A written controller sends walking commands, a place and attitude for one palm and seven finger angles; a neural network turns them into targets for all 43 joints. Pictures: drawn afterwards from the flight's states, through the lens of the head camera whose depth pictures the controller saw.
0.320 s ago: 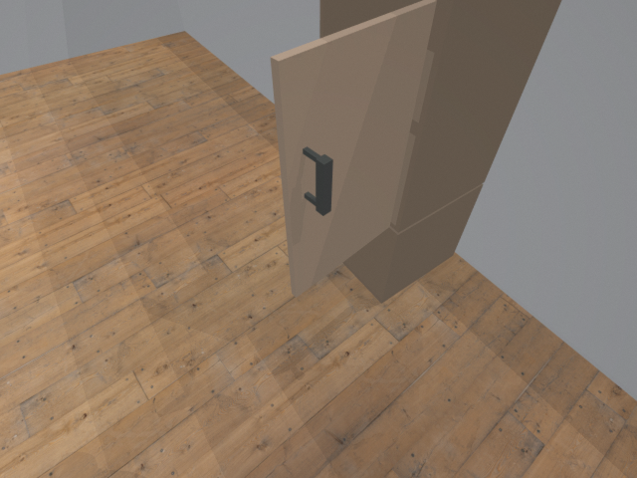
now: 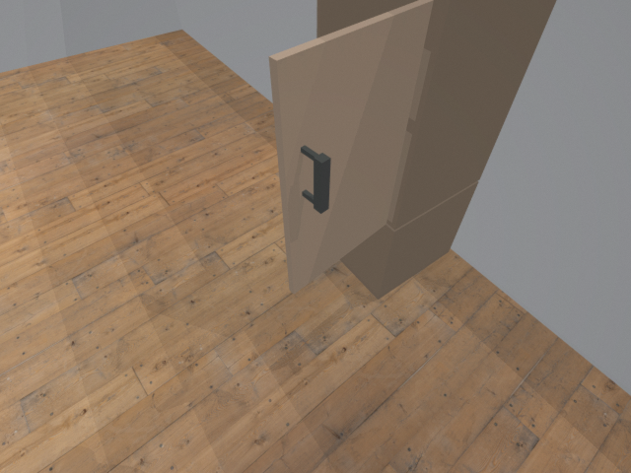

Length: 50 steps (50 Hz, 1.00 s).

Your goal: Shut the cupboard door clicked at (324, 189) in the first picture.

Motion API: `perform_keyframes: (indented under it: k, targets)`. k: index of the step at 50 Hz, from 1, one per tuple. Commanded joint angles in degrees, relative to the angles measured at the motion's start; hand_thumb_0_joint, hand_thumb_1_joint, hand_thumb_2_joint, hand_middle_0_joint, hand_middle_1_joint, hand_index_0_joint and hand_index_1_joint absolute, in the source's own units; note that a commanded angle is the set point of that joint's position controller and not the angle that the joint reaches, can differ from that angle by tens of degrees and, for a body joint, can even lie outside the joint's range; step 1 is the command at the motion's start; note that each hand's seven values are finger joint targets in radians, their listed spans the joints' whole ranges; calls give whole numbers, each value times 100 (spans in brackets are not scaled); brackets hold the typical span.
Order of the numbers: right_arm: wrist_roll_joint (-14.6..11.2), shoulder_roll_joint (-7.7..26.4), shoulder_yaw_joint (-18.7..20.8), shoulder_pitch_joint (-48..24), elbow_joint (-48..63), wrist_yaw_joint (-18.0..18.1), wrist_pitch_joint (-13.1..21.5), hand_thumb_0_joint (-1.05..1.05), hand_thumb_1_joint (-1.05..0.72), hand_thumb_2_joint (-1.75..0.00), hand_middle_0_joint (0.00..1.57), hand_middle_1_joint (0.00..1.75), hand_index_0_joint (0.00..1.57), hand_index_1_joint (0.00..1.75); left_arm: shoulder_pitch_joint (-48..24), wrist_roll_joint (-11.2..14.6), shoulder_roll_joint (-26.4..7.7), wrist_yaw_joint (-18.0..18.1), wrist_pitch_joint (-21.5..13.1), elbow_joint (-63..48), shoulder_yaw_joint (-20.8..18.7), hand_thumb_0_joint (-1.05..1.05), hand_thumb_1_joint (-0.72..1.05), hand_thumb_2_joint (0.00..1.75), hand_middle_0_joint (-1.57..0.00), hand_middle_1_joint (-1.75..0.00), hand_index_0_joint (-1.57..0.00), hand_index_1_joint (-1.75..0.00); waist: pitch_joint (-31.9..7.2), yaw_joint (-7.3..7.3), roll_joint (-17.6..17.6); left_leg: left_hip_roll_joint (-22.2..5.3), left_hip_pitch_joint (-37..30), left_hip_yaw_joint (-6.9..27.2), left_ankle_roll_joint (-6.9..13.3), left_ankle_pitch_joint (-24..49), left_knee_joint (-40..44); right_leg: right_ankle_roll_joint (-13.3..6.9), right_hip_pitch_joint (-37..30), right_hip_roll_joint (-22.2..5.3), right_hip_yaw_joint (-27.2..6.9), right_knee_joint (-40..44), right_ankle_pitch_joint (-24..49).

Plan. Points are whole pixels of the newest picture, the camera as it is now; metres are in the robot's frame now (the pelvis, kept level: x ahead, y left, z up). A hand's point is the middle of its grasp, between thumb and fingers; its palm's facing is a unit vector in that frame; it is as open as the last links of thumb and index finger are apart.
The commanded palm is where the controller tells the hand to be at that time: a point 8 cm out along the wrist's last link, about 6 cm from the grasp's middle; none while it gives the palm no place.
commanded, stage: look at it before walking up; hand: left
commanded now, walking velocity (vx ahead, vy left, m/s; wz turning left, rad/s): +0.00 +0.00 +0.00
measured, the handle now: (314, 179) +0.59 +0.04 +0.02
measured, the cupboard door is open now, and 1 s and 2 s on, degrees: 97 97 97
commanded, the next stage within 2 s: walk around to get in front in 0.52 s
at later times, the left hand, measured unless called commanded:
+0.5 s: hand out of the picture +0.04 +0.22 -0.17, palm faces +0.01 -0.96 -0.28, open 7.4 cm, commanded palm none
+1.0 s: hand out of the picture +0.04 +0.21 -0.18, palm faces -0.11 -0.96 -0.25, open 7.4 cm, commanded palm none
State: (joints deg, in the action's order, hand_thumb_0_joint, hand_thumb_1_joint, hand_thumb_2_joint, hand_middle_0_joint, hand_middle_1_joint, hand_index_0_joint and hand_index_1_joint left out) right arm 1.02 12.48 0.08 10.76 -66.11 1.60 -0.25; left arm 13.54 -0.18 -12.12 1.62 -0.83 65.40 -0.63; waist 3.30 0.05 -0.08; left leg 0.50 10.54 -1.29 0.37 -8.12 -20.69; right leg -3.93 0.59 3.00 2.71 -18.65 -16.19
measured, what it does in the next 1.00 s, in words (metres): stands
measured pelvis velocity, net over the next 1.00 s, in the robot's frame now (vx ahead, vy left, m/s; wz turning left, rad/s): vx -0.02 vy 0.01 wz -0.17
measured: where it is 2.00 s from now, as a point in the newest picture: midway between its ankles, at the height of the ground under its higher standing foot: outside the picture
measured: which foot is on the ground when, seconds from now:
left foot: down 0.00-1.00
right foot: down 0.00-1.00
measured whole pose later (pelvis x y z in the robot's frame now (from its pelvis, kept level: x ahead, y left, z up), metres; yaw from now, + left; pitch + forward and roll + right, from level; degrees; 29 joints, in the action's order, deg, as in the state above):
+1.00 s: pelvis -0.02 +0.01 -0.01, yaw -10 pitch +0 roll +2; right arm 1.6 11.7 2.4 9.8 -58.9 2.1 -1.3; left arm 12.7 -1.0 -11.8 -0.2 3.6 58.3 -3.3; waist 6.2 1.6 0.4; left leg -2.6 16.3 -10.8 1.3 -13.6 -30.7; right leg -2.0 15.4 1.7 -1.2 -42.1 -27.1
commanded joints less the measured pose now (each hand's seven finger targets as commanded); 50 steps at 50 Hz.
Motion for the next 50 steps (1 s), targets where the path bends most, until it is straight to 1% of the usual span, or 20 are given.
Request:
perform_keyframes:
  k: [1,5,8,9,12,14,23,24,31,33,35,39,42,44,45,46,47,48,49,50]
  targets:
    - [-8,828,122,59,191,66,86,0,-90,-90,20,30,20,30,187,-14,-880,43,-94,-172,-140,0,90,90,-20,-30,-20,-30,-34,-29,39,-681,-458,587,160,910,127,157,612,-996,-688,447,1491]
    - [-19,896,140,-8,213,67,92,0,-90,-90,20,30,20,30,108,-18,-978,51,-107,-198,-169,0,90,90,-20,-30,-20,-30,-151,-34,99,-682,-507,563,163,1033,78,217,509,-1030,-665,429,1845]
    - [-16,932,137,-60,226,63,88,0,-90,-90,20,30,20,30,86,-12,-992,44,-102,-202,-158,0,90,90,-20,-30,-20,-30,-108,-27,12,-679,-517,582,158,1006,108,208,542,-1024,-699,458,1759]
    - [-22,957,151,-79,239,63,89,0,-90,-90,20,30,20,30,83,-25,-1029,51,-113,-216,-180,0,90,90,-20,-30,-20,-30,-165,-19,99,-687,-543,570,168,1032,81,228,514,-1019,-700,468,1832]
    - [-14,989,146,-103,235,54,89,0,-90,-90,20,30,20,30,-3,-15,-1057,37,-106,-228,-163,0,90,90,-20,-30,-20,-30,-140,-40,-44,-697,-519,606,147,985,156,180,520,-1016,-722,484,1638]
    - [-24,1038,151,-143,254,55,96,0,-90,-90,20,30,20,30,3,-26,-1105,37,-117,-224,-177,0,90,90,-20,-30,-20,-30,-168,-18,102,-707,-575,599,163,1060,129,212,522,-1011,-714,502,1741]
    - [-12,1112,141,-219,244,37,106,0,-90,-90,20,30,20,30,-94,-14,-1150,15,-110,-214,-151,0,90,90,-20,-30,-20,-30,-172,-22,-49,-724,-605,655,155,1027,236,166,519,-1035,-709,552,1450]
    - [-27,1135,141,-224,259,40,111,0,-90,-90,20,30,20,30,-79,-23,-1173,14,-119,-223,-166,0,90,90,-20,-30,-20,-30,-201,-16,59,-729,-638,659,161,1036,228,175,533,-1017,-708,564,1450]
    - [-20,1172,148,-234,246,33,115,0,-90,-90,20,30,20,30,-157,-17,-1217,15,-119,-223,-157,0,90,90,-20,-30,-20,-30,-214,-38,24,-737,-631,658,156,1067,260,175,492,-1033,-716,564,1503]
    - [-13,1109,161,-201,250,50,93,0,-90,-90,20,30,20,30,-142,-18,-1170,13,-75,-254,-164,0,90,90,-20,-30,-20,-30,-151,-50,-9,-780,-678,557,135,1050,144,165,641,-1023,-800,497,1661]
    - [-8,716,121,74,228,76,14,0,-90,-90,20,30,20,30,22,-20,-826,35,36,-249,-132,0,90,90,-20,-30,-20,-30,-210,-79,57,-821,-640,375,70,1001,-72,199,731,-1007,-874,283,1868]
    - [-12,832,262,182,459,133,-64,0,-90,-90,20,30,20,30,153,-53,-912,12,164,-485,-279,0,90,90,-20,-30,-20,-30,-301,-55,71,-942,-518,169,91,889,-457,106,960,-923,-1093,-284,2107]
    - [6,896,364,184,678,158,-88,0,-90,-90,20,30,20,30,139,-74,-883,-40,238,-725,-339,0,90,90,-20,-30,-20,-30,-225,-63,-193,-1200,-415,329,238,676,-442,106,1373,-732,-1099,-748,1681]
    - [14,972,408,193,794,166,-86,0,-90,-90,20,30,20,30,143,-89,-779,-73,268,-855,-370,0,90,90,-20,-30,-20,-30,-205,-29,-497,-1525,-343,576,438,364,-224,148,1671,-497,-985,-1292,1007]
    - [28,1028,444,214,854,165,-77,0,-90,-90,20,30,20,30,162,-90,-740,-101,292,-922,-377,0,90,90,-20,-30,-20,-30,-228,-30,-740,-1790,-231,835,602,114,5,172,1784,-377,-868,-1752,409]
    - [40,1073,470,228,892,157,-46,0,-90,-90,20,30,20,30,136,-95,-666,-134,318,-991,-391,0,90,90,-20,-30,-20,-30,-249,-12,-1028,-2117,-157,1050,812,142,272,223,1907,-267,-627,-2347,-682]
    - [60,1089,484,250,942,147,-17,0,-90,-90,20,30,20,30,78,-100,-600,-163,345,-1077,-406,0,90,90,-20,-30,-20,-30,-294,-22,-1106,-2354,-115,1129,992,194,466,261,1994,-289,-437,-2864,-1416]
    - [70,1093,491,192,1000,145,1,0,-90,-90,20,30,20,30,44,-104,-553,-186,361,-1136,-422,0,90,90,-20,-30,-20,-30,-278,-1,-1085,-2458,107,1070,1041,161,494,252,1928,-433,-476,-3073,-1591]
    - [75,1069,484,64,1060,147,14,0,-90,-90,20,30,20,30,164,-109,-495,-205,357,-1123,-439,0,90,90,-20,-30,-20,-30,-431,115,-723,-2427,165,868,981,176,354,233,1701,-500,-465,-2902,-1479]
    - [87,1094,512,-99,1126,141,5,0,-90,-90,20,30,20,30,366,-113,-437,-221,343,-1088,-456,0,90,90,-20,-30,-20,-30,-486,233,-599,-2268,410,563,830,178,103,251,1372,-502,-348,-2466,-1156]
